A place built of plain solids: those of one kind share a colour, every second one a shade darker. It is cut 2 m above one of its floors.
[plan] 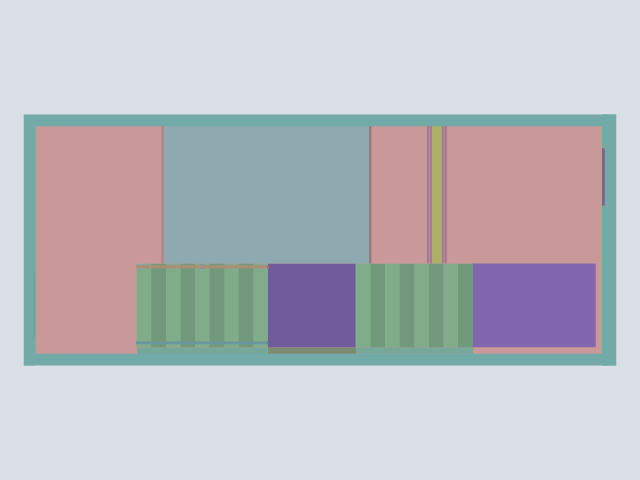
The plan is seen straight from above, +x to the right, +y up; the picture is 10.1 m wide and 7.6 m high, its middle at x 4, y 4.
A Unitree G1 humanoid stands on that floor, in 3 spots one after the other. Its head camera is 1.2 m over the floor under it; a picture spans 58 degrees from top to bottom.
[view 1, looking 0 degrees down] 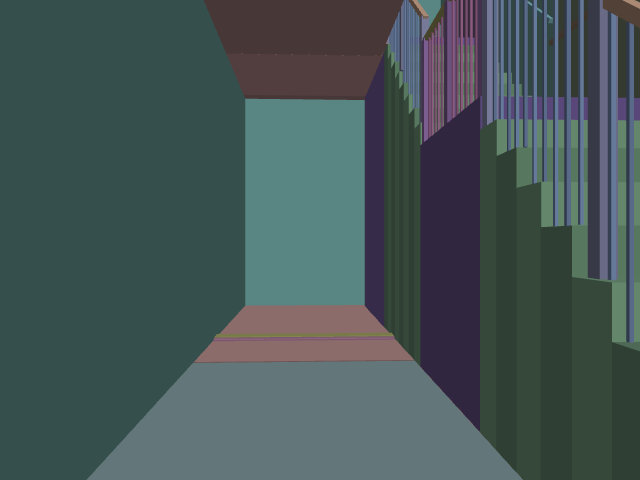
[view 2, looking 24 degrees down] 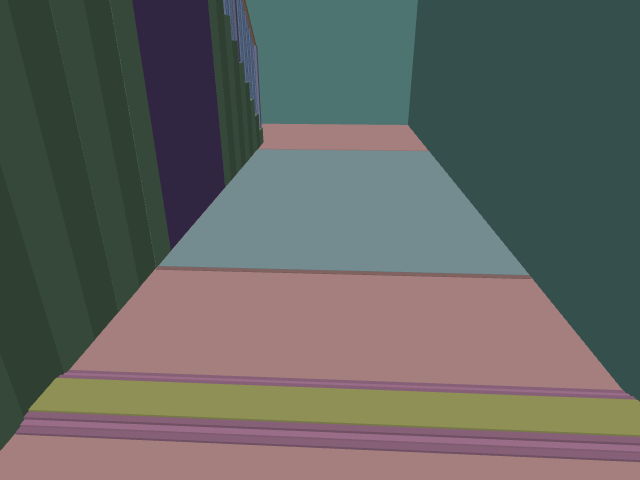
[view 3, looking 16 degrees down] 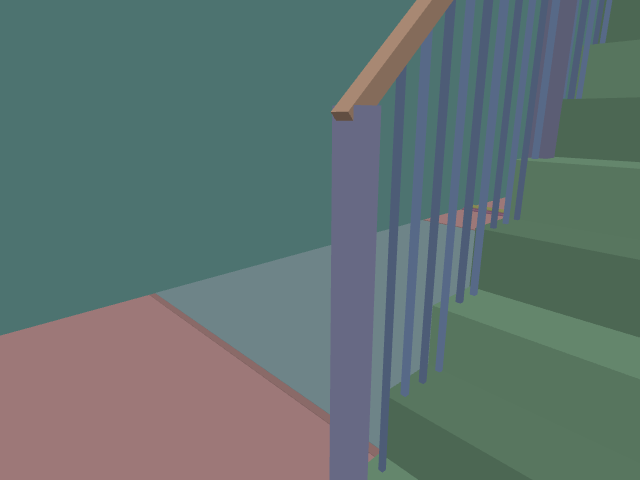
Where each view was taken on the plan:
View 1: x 0.52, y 4.71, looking -2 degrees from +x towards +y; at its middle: wall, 7.95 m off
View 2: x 7.02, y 4.71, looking -177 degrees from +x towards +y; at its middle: corr_field_top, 2.94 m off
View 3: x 0.45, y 2.95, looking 47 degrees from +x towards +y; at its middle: wall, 4.06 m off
